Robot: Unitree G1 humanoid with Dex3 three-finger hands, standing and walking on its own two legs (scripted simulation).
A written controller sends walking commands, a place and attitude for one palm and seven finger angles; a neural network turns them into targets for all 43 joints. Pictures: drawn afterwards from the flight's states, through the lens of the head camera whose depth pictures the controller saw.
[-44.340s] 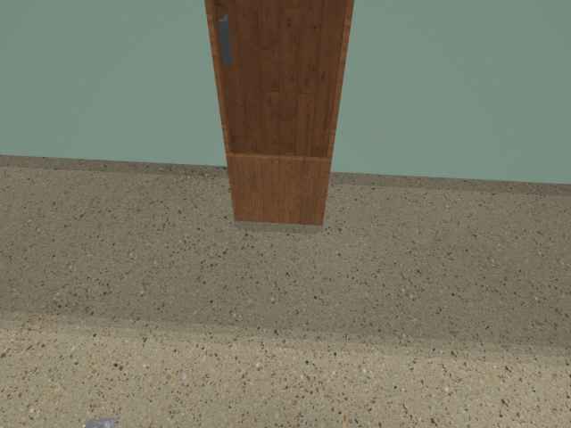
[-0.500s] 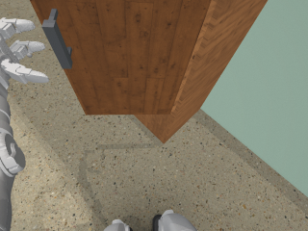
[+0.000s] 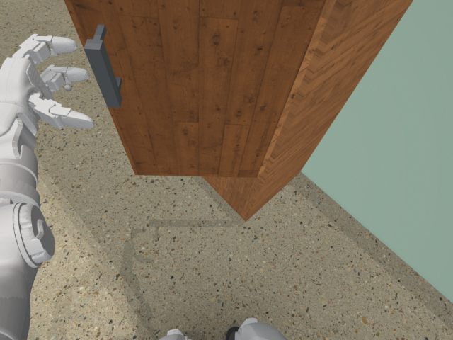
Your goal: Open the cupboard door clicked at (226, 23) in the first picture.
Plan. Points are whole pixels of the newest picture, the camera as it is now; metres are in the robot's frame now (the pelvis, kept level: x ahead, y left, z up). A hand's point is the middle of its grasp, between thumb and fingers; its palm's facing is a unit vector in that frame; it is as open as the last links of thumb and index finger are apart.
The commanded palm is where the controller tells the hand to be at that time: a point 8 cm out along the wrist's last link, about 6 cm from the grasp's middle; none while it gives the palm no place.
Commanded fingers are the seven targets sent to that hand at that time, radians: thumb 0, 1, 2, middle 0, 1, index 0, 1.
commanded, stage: slide the fingers in behind the handle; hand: left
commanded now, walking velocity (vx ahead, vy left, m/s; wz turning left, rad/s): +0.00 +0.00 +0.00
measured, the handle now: (107, 68) +0.56 +0.16 +0.12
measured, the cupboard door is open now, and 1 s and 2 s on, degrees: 48 48 48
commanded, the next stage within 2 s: close the thumb around the handle in 1.50 s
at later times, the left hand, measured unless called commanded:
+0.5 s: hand (101, 86) +0.51 +0.17 +0.12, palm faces -0.07 -1.00 +0.01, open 13.9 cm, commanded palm +0.49 +0.22 +0.12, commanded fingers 0.00 -0.50 0.30 -0.30 -1.20 -0.30 -1.20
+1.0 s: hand (113, 88) +0.51 +0.15 +0.12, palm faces -0.08 -1.00 +0.02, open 13.9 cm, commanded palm +0.49 +0.20 +0.12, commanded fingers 0.00 -0.50 0.30 -0.30 -1.20 -0.30 -1.20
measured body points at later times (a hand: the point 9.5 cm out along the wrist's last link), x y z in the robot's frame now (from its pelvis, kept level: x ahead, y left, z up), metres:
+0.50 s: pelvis +0.00 -0.02 +0.00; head +0.10 -0.01 +0.44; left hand +0.51 +0.22 +0.12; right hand -0.01 -0.28 -0.11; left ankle -0.03 +0.07 -0.70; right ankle +0.01 -0.10 -0.70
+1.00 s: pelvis +0.00 -0.02 +0.00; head +0.10 -0.01 +0.44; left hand +0.51 +0.20 +0.12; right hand -0.01 -0.29 -0.11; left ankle -0.03 +0.07 -0.70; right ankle +0.01 -0.10 -0.70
